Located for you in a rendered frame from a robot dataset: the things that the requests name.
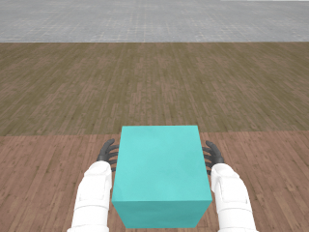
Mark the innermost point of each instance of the robot right forearm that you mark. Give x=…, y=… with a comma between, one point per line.
x=232, y=201

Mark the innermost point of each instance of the carton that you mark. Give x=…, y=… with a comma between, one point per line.
x=161, y=179

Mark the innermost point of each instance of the robot left forearm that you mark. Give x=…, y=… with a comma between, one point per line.
x=92, y=199

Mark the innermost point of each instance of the right robot hand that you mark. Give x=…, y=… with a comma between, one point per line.
x=215, y=157

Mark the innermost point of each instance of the left robot hand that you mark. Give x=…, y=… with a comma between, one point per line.
x=104, y=154

